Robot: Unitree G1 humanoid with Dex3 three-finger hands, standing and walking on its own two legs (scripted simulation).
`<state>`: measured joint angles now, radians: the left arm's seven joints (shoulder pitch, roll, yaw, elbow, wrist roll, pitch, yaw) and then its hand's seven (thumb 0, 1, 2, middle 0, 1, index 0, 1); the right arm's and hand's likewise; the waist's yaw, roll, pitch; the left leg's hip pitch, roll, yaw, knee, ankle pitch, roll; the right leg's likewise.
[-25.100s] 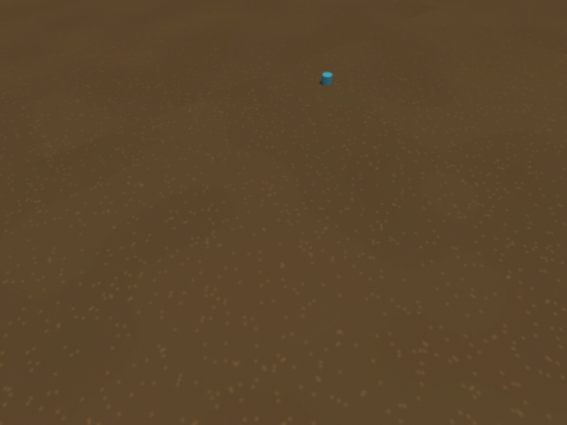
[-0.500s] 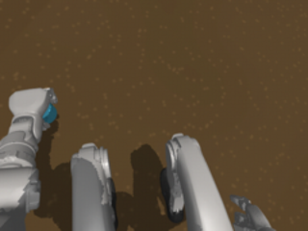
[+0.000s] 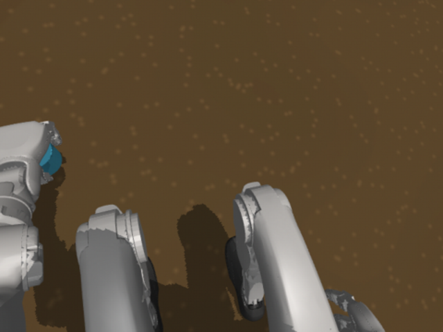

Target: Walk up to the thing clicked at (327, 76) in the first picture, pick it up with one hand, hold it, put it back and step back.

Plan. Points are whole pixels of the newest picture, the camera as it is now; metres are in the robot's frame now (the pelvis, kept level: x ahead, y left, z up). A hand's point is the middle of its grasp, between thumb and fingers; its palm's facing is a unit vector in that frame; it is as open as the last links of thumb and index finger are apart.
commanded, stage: lower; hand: left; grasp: from above
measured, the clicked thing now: (37, 156) +0.44 +0.31 -0.19
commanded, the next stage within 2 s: rest in 0.34 s
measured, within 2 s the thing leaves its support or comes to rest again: rests again in 1.72 s
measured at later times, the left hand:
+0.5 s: hand (51, 168) +0.43 +0.30 -0.23, palm faces -0.44 -0.09 -0.89, open 8.8 cm
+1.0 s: hand (58, 169) +0.43 +0.30 -0.27, palm faces -0.45 -0.14 -0.88, open 8.8 cm
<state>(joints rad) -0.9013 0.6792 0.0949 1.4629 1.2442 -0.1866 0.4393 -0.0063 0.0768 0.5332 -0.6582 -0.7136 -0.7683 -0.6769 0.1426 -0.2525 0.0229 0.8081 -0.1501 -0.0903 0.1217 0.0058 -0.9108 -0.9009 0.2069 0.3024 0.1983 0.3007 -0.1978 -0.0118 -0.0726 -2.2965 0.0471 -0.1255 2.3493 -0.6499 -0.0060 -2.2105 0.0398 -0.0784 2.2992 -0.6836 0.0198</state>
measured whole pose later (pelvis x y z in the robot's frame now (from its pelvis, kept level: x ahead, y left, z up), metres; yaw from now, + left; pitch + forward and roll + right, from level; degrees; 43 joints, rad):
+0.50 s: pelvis +0.01 +0.00 -0.03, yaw -2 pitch +31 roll -8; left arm -0.88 0.74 0.14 1.53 1.31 -0.23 0.54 0.00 0.07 0.54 -0.66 -0.71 -0.78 -0.66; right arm 0.10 -0.26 0.07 0.80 -0.20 -0.11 0.15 0.00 -0.91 -0.90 0.21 0.30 0.20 0.30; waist -0.23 -0.06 -0.02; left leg -2.36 0.04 -0.17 2.46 -0.67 -0.01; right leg -2.25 0.05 -0.11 2.39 -0.70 0.02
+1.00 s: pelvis +0.01 +0.00 -0.05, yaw -5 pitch +28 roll -10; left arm -0.89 0.85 0.21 1.64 1.31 -0.27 0.59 -0.01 0.08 0.53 -0.66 -0.71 -0.78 -0.66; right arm 0.11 -0.29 0.14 0.79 -0.27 -0.17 0.21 0.00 -0.90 -0.90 0.21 0.30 0.20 0.30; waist -0.28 -0.09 0.07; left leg -2.38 0.04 -0.23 2.56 -0.68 -0.02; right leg -2.27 0.07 -0.15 2.45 -0.69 0.03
